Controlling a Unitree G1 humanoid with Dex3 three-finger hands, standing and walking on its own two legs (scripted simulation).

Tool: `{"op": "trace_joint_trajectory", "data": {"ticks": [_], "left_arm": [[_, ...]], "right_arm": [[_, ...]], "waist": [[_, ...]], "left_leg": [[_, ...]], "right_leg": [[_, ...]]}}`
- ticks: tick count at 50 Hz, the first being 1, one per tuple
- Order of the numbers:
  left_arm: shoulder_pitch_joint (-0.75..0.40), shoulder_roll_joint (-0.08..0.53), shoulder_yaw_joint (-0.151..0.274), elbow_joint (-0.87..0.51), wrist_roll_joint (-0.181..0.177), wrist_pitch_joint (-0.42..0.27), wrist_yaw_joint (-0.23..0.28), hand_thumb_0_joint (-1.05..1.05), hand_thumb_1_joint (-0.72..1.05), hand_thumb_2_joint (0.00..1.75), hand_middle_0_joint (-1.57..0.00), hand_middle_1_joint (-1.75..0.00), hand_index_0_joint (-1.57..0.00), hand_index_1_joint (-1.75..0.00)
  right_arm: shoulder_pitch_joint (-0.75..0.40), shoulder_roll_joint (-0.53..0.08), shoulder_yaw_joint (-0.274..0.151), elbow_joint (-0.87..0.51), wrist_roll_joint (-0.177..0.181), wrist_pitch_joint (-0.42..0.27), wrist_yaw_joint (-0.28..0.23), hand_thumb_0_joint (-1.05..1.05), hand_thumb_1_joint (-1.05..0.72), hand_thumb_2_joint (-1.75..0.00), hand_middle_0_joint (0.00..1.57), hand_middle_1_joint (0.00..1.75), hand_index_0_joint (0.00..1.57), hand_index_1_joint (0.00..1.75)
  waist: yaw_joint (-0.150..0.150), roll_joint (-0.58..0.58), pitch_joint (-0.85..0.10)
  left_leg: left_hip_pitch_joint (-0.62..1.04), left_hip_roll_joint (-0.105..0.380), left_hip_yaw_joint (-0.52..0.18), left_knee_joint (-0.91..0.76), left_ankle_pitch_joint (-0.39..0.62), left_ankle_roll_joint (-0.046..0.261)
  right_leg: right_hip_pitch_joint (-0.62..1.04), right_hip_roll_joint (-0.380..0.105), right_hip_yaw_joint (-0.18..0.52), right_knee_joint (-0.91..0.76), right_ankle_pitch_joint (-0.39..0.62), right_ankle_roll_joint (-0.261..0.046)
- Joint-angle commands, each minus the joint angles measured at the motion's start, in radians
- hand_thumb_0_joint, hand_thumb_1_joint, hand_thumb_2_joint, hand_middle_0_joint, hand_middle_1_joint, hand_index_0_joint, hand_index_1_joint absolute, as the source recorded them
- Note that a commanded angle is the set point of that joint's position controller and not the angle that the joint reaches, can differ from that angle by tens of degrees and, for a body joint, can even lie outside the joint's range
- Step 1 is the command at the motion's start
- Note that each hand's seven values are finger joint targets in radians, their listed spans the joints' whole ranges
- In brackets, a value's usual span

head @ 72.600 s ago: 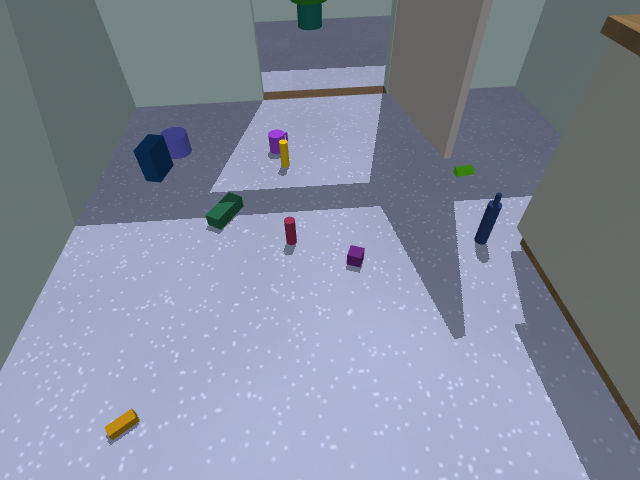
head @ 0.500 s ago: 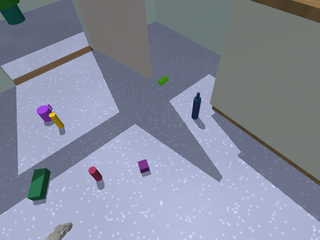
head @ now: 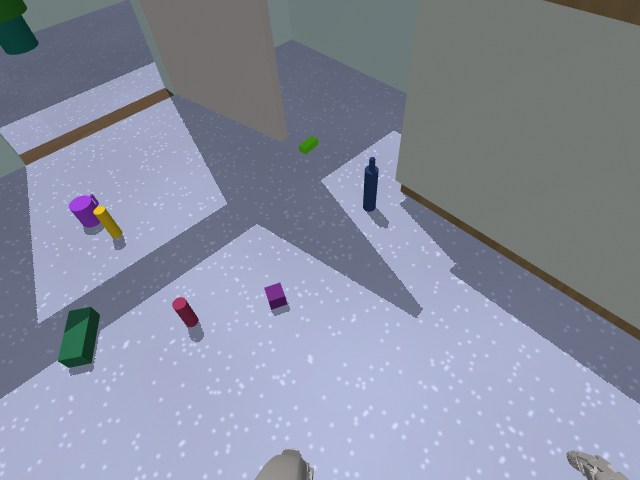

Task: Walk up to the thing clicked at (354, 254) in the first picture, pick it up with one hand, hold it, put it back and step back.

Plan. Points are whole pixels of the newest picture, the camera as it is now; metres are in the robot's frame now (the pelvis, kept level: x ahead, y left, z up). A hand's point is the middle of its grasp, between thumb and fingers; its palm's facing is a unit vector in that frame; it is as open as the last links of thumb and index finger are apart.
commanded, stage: step back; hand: left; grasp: from above
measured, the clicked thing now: (275, 296) +0.78 +0.25 -0.72
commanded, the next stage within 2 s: stand in 1.84 s
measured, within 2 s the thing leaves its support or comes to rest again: neither
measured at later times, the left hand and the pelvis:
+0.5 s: hand out of the picture -0.08 +0.28 -0.14, palm faces +0.06 -0.93 -0.37, open 7.4 cm; pelvis -0.17 +0.00 +0.01, yaw +3 degrees
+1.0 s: hand out of the picture -0.26 +0.26 -0.13, palm faces +0.11 -0.90 -0.42, open 7.4 cm; pelvis -0.31 -0.03 +0.01, yaw +5 degrees
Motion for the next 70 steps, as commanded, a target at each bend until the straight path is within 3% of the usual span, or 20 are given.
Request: {"op": "trace_joint_trajectory", "data": {"ticks": [1, 9, 13, 15, 16, 19, 25, 31, 33, 34, 35, 38, 43, 47, 48, 50, 51, 59, 62, 70], "left_arm": [[-0.147, 0.272, 0.070, -0.138, 0.002, -0.033, 0.039, 0.00, 0.90, 0.90, -0.20, -0.30, -0.20, -0.30], [-0.042, 0.257, 0.071, -0.149, 0.010, -0.019, 0.059, 0.00, 0.90, 0.90, -0.20, -0.30, -0.20, -0.30], [-0.073, 0.251, 0.046, -0.156, -0.010, 0.004, 0.046, 0.00, 0.90, 0.90, -0.20, -0.30, -0.20, -0.30], [-0.102, 0.209, 0.037, -0.177, -0.021, 0.000, 0.049, 0.00, 0.90, 0.90, -0.20, -0.30, -0.20, -0.30], [-0.158, 0.245, 0.062, -0.168, -0.005, 0.003, 0.062, 0.00, 0.90, 0.90, -0.20, -0.30, -0.20, -0.30], [-0.041, 0.215, 0.056, -0.093, -0.035, 0.014, 0.057, 0.00, 0.90, 0.90, -0.20, -0.30, -0.20, -0.30], [-0.019, 0.202, 0.042, -0.090, -0.011, -0.001, 0.041, 0.00, 0.90, 0.90, -0.20, -0.30, -0.20, -0.30], [0.155, 0.191, 0.041, 0.020, -0.008, -0.023, 0.027, 0.00, 0.90, 0.90, -0.20, -0.30, -0.20, -0.30], [0.153, 0.286, 0.072, 0.016, 0.019, -0.034, 0.029, 0.00, 0.90, 0.90, -0.20, -0.30, -0.20, -0.30], [0.054, 0.406, 0.096, -0.027, 0.022, -0.029, 0.032, 0.00, 0.90, 0.90, -0.20, -0.30, -0.20, -0.30], [0.001, 0.394, 0.092, -0.055, 0.018, -0.035, 0.033, 0.00, 0.90, 0.90, -0.20, -0.30, -0.20, -0.30], [-0.102, 0.276, 0.066, -0.063, 0.016, -0.053, 0.043, 0.00, 0.90, 0.90, -0.20, -0.30, -0.20, -0.30], [-0.017, 0.292, 0.078, -0.046, 0.027, -0.064, 0.034, 0.00, 0.90, 0.90, -0.20, -0.30, -0.20, -0.30], [-0.036, 0.286, 0.060, -0.034, 0.012, -0.048, 0.017, 0.00, 0.90, 0.90, -0.20, -0.30, -0.20, -0.30], [0.008, 0.234, 0.037, -0.025, 0.013, -0.043, 0.014, 0.00, 0.90, 0.90, -0.20, -0.30, -0.20, -0.30], [-0.062, 0.215, 0.033, -0.025, -0.013, -0.044, 0.014, 0.00, 0.90, 0.90, -0.20, -0.30, -0.20, -0.30], [-0.095, 0.266, 0.048, -0.023, -0.003, -0.047, 0.013, 0.00, 0.90, 0.90, -0.20, -0.30, -0.20, -0.30], [0.058, 0.199, 0.046, 0.081, 0.002, -0.085, 0.007, 0.00, 0.90, 0.90, -0.20, -0.30, -0.20, -0.30], [0.047, 0.357, 0.080, 0.058, 0.015, -0.099, 0.022, 0.00, 0.90, 0.90, -0.20, -0.30, -0.20, -0.30], [-0.097, 0.262, 0.036, 0.046, -0.008, -0.099, 0.021, 0.00, 0.90, 0.90, -0.20, -0.30, -0.20, -0.30]], "right_arm": [[0.076, -0.188, -0.051, -0.046, 0.018, -0.019, -0.019, 0.00, -0.90, -0.90, 0.20, 0.30, 0.20, 0.30], [0.086, -0.167, -0.037, -0.054, -0.003, -0.031, -0.018, 0.00, -0.90, -0.90, 0.20, 0.30, 0.20, 0.30], [0.200, -0.165, -0.050, 0.005, -0.012, -0.037, -0.009, 0.00, -0.90, -0.90, 0.20, 0.30, 0.20, 0.30], [0.108, -0.350, -0.084, -0.035, -0.023, -0.033, 0.005, 0.00, -0.90, -0.90, 0.20, 0.30, 0.20, 0.30], [0.092, -0.370, -0.093, -0.049, -0.033, -0.037, 0.006, 0.00, -0.90, -0.90, 0.20, 0.30, 0.20, 0.30], [-0.020, -0.238, -0.046, -0.053, -0.032, -0.046, -0.015, 0.00, -0.90, -0.90, 0.20, 0.30, 0.20, 0.30], [0.045, -0.217, -0.057, -0.058, -0.023, -0.036, -0.011, 0.00, -0.90, -0.90, 0.20, 0.30, 0.20, 0.30], [0.004, -0.261, -0.064, -0.057, -0.014, -0.002, 0.002, 0.00, -0.90, -0.90, 0.20, 0.30, 0.20, 0.30], [0.021, -0.154, -0.033, -0.071, -0.006, -0.004, 0.006, 0.00, -0.90, -0.90, 0.20, 0.30, 0.20, 0.30], [-0.061, -0.153, -0.042, -0.087, -0.007, -0.007, -0.013, 0.00, -0.90, -0.90, 0.20, 0.30, 0.20, 0.30], [-0.067, -0.198, -0.056, -0.079, -0.011, -0.005, -0.016, 0.00, -0.90, -0.90, 0.20, 0.30, 0.20, 0.30], [0.049, -0.171, -0.041, -0.013, 0.004, -0.023, -0.009, 0.00, -0.90, -0.90, 0.20, 0.30, 0.20, 0.30], [0.020, -0.181, -0.045, -0.004, -0.020, -0.044, 0.015, 0.00, -0.90, -0.90, 0.20, 0.30, 0.20, 0.30], [0.119, -0.154, -0.051, 0.071, -0.018, -0.077, 0.021, 0.00, -0.90, -0.90, 0.20, 0.30, 0.20, 0.30], [0.149, -0.170, -0.065, 0.093, -0.024, -0.087, 0.015, 0.00, -0.90, -0.90, 0.20, 0.30, 0.20, 0.30], [0.145, -0.322, -0.084, 0.075, -0.031, -0.096, 0.011, 0.00, -0.90, -0.90, 0.20, 0.30, 0.20, 0.30], [0.119, -0.313, -0.086, 0.067, -0.025, -0.101, 0.014, 0.00, -0.90, -0.90, 0.20, 0.30, 0.20, 0.30], [0.041, -0.180, -0.043, 0.056, -0.017, -0.075, 0.021, 0.00, -0.90, -0.90, 0.20, 0.30, 0.20, 0.30], [0.039, -0.161, -0.034, 0.045, -0.017, -0.067, 0.004, 0.00, -0.90, -0.90, 0.20, 0.30, 0.20, 0.30], [0.120, -0.127, -0.028, 0.123, -0.012, -0.080, 0.018, 0.00, -0.90, -0.90, 0.20, 0.30, 0.20, 0.30]], "waist": [[-0.047, -0.129, -0.118], [0.037, -0.233, -0.199], [-0.022, -0.153, -0.240], [-0.032, 0.228, -0.221], [-0.074, 0.191, -0.177], [0.034, 0.044, -0.156], [-0.026, 0.120, -0.205], [0.024, 0.174, -0.295], [0.022, -0.137, -0.220], [0.080, -0.323, -0.151], [0.058, -0.232, -0.073], [-0.030, -0.144, -0.132], [0.057, -0.213, -0.112], [0.002, -0.180, -0.138], [-0.010, -0.093, -0.167], [-0.048, 0.133, -0.130], [-0.044, 0.064, -0.061], [0.037, 0.059, -0.133], [0.057, -0.157, -0.069], [-0.007, -0.174, -0.138]], "left_leg": [[0.000, -0.131, -0.118, 0.392, -0.087, 0.010], [0.033, -0.042, 0.006, 0.025, -0.147, -0.007], [0.278, -0.032, 0.072, -0.400, 0.154, 0.035], [0.245, 0.356, -0.426, -0.500, 0.296, 0.248], [0.083, 0.418, -0.527, -0.545, 0.282, 0.339], [0.131, 0.254, -0.193, -0.440, 0.463, 0.225], [0.386, 0.257, -0.157, -0.391, 0.432, 0.262], [0.256, 0.224, -0.115, -0.358, 0.193, 0.172], [-0.074, 0.037, -0.016, -0.109, -0.085, 0.050], [-0.062, -0.071, -0.026, 0.101, -0.197, -0.002], [-0.024, -0.044, -0.119, 0.245, -0.166, -0.017], [-0.028, -0.103, -0.069, 0.302, -0.017, -0.006], [-0.042, -0.008, 0.009, 0.013, -0.084, -0.023], [0.294, -0.038, 0.114, -0.429, 0.013, 0.016], [0.442, -0.022, 0.048, -0.477, 0.053, 0.032], [0.318, 0.337, -0.523, -0.625, -0.439, 0.227], [0.202, 0.352, -0.511, -0.644, -0.459, 0.261], [0.044, 0.134, -0.068, -0.356, -0.137, 0.107], [-0.100, -0.008, -0.035, 0.104, -0.188, 0.021], [0.220, 0.019, 0.080, -0.200, 0.052, 0.006]], "right_leg": [[-0.114, -0.284, 0.240, -0.290, 0.363, -0.187], [0.160, -0.318, 0.222, -0.194, 0.500, -0.202], [0.039, -0.235, 0.143, -0.066, 0.371, -0.109], [-0.210, 0.033, -0.050, 0.241, -0.189, 0.003], [-0.159, 0.033, 0.107, 0.461, -0.296, 0.009], [-0.205, 0.069, 0.164, 0.666, -0.139, -0.009], [-0.211, 0.016, 0.071, 0.346, -0.162, 0.055], [0.111, -0.003, -0.072, -0.246, 0.022, -0.017], [0.170, -0.213, 0.313, -0.356, -0.151, -0.085], [-0.103, -0.448, 0.539, -0.449, -0.192, -0.247], [-0.236, -0.470, 0.543, -0.468, -0.221, -0.271], [-0.053, -0.267, 0.173, -0.293, 0.205, -0.151], [0.086, -0.289, 0.232, -0.344, -0.276, -0.173], [-0.022, -0.267, 0.146, -0.254, -0.169, -0.136], [-0.106, -0.216, 0.082, -0.131, -0.081, -0.102], [-0.298, -0.063, -0.043, 0.145, -0.207, -0.003], [-0.241, -0.092, 0.027, 0.221, -0.186, -0.011], [0.209, -0.010, -0.076, -0.244, 0.066, -0.013], [0.073, -0.438, 0.552, -0.504, -0.395, -0.212], [-0.044, -0.260, 0.112, -0.316, 0.167, -0.130]]}}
